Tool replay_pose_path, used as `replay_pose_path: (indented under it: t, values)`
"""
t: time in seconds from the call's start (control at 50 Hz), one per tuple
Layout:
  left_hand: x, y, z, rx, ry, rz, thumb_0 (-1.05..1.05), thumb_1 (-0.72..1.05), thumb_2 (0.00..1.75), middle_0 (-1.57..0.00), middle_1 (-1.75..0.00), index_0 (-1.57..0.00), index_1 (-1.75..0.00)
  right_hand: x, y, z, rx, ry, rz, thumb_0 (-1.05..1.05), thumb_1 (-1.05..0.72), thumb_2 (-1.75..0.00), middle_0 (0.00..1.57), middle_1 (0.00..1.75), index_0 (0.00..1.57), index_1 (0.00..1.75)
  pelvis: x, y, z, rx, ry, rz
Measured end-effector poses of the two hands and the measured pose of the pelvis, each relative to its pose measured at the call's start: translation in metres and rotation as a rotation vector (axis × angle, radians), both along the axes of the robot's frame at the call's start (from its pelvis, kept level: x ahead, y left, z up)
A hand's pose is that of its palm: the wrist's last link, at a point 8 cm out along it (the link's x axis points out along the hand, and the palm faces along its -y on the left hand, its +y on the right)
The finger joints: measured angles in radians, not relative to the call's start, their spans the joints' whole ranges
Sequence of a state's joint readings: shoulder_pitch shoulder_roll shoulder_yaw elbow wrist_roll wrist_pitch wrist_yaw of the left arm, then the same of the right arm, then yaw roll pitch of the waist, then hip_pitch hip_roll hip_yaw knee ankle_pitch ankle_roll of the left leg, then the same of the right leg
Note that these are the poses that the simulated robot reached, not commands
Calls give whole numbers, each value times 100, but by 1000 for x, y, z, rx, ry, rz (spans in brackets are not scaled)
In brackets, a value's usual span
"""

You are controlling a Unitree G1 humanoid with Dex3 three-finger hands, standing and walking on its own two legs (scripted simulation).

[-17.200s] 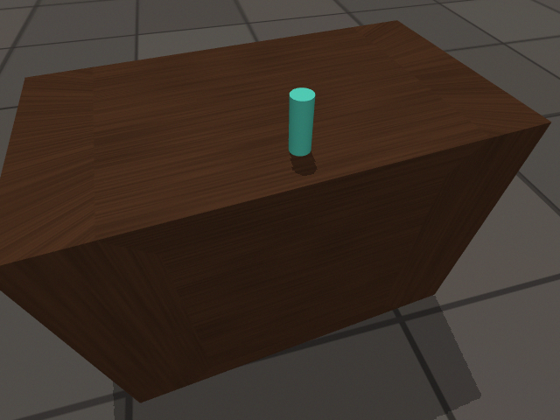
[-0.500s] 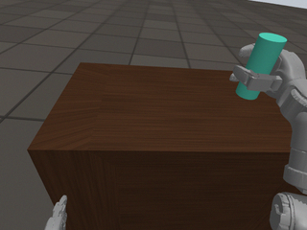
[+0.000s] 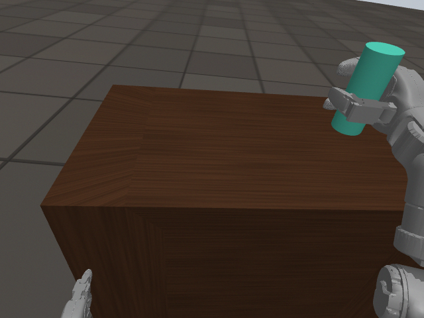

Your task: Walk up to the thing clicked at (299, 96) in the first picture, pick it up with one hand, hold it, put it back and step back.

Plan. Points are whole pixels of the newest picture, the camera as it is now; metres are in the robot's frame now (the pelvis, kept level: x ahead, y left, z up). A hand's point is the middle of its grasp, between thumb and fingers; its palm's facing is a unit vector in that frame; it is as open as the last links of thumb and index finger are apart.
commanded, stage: hold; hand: right
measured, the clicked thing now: (363, 92) +0.34 -0.18 +0.33
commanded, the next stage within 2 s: crouch in 1.52 s
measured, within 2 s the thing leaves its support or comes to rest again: neither
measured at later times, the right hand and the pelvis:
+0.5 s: hand (353, 97) +0.34 -0.17 +0.32, palm faces +0.08 +1.00 -0.02, open 6.2 cm; pelvis +0.00 +0.00 +0.00, yaw +0 degrees
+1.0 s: hand (348, 104) +0.33 -0.16 +0.32, palm faces +0.06 +1.00 -0.02, open 6.2 cm; pelvis -0.01 +0.00 +0.00, yaw +0 degrees
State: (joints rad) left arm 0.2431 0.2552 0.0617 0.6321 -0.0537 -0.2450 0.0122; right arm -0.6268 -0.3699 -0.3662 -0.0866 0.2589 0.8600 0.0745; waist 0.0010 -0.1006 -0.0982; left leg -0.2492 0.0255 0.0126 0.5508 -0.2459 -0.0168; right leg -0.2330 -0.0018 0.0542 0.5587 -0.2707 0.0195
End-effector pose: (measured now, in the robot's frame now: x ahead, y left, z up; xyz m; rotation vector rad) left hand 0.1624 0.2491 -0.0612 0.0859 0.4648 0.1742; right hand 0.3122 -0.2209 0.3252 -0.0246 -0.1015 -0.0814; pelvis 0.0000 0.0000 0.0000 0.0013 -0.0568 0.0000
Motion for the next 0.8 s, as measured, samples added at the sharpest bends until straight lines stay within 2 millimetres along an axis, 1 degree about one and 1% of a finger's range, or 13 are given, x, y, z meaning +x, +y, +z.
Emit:
replay_pose_path:
  t: [0.08, 0.3, 0.46, 0.56, 0.72, 0.8]
  values:
    - [-1, -2, -1, 2, 11, -12, -1, -54, 5, -5, -5, -5, -5, 0, -2, 1, -7, -3, 4, 1, -8, -111, 96, 109, 95, 107, 1, 0, 0, 1, 0, -1]
    - [3, -4, -5, -4, 28, -12, -1, -54, 5, -5, -5, -5, -5, 3, 1, -9, 1, 37, 32, 1, -8, -111, 96, 110, 94, 107, 3, -1, 0, 2, 3, -3]
    - [4, -3, 1, 9, 6, -11, -1, -54, 5, -5, -5, -5, -5, 4, -3, -4, 9, 10, 8, 1, -8, -111, 96, 110, 95, 107, 4, -1, 0, 1, 0, -3]
    - [3, -3, 0, 5, 10, -15, -1, -54, 5, -5, -5, -5, -5, 1, -1, 0, -12, 0, 11, 1, -8, -111, 96, 110, 94, 107, 3, -2, 0, 2, -3, -1]
    - [-2, -6, -4, -21, 22, -16, -1, -54, 5, -5, -5, -5, -5, 0, 6, -13, 8, 60, 47, 1, -8, -111, 96, 110, 95, 107, 0, -1, 1, 1, -6, -1]
    - [-4, -1, -2, -9, 15, -4, -1, -54, 5, -5, -5, -5, -5, -4, 4, -12, 13, 39, 24, 1, -7, -111, 96, 110, 95, 107, -3, 0, 1, 0, -10, -1]
